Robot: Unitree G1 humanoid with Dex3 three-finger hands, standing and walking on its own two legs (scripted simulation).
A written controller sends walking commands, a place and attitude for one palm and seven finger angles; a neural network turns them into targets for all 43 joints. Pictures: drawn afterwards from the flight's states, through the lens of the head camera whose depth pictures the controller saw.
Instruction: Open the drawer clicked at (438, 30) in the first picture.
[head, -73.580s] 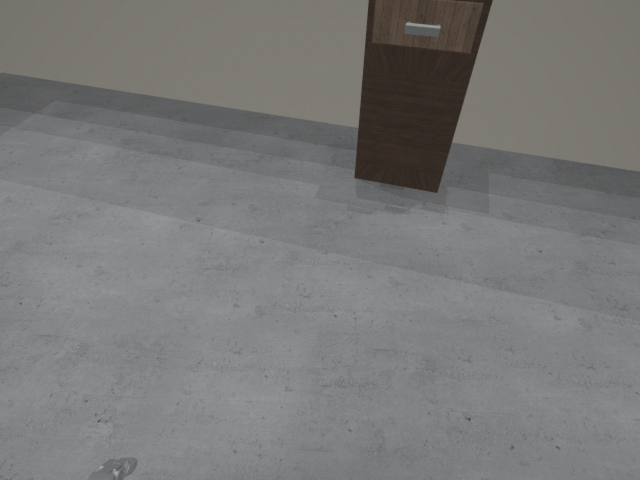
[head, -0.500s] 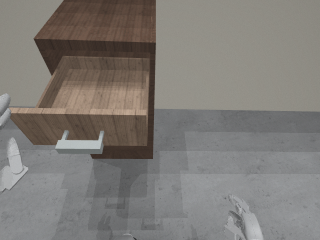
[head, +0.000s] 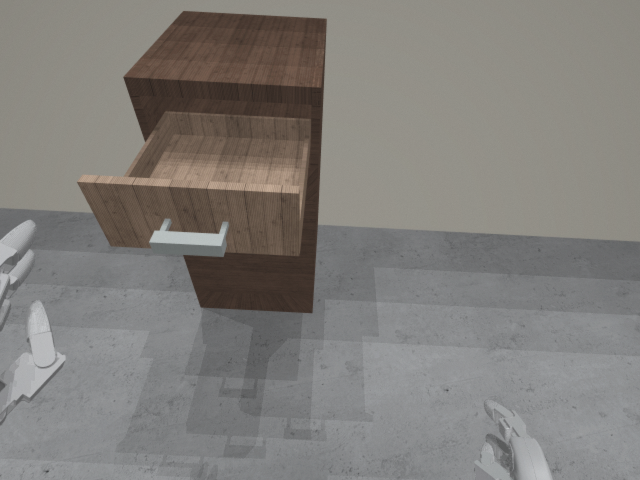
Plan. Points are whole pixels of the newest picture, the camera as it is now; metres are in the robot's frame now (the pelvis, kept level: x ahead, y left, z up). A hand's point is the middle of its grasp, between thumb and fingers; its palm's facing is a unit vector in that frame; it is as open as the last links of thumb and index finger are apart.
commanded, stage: stop stepping back and stand still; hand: left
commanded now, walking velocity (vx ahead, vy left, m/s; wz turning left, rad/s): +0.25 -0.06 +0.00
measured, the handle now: (192, 234) +0.50 +0.26 -0.02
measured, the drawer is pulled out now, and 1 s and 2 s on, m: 0.30 0.30 0.30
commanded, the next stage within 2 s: let the arm hang, fingers relaxed in 0.62 s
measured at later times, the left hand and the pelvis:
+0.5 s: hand (49, 393) +0.15 +0.23 +0.17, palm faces +0.42 -0.78 -0.46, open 7.4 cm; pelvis -0.03 -0.01 -0.01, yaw +3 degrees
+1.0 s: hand out of the picture +0.06 +0.17 -0.15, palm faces +0.02 -0.98 -0.18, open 7.4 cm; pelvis -0.02 +0.00 +0.00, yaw +3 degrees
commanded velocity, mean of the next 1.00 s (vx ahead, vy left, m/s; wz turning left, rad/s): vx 0.05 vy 0.01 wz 0.00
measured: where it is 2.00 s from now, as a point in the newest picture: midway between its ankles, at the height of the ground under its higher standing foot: outside the picture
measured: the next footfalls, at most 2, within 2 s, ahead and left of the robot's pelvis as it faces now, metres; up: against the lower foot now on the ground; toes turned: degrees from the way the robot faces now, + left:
none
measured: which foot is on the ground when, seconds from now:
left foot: down 0.00-1.00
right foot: down 0.00-1.00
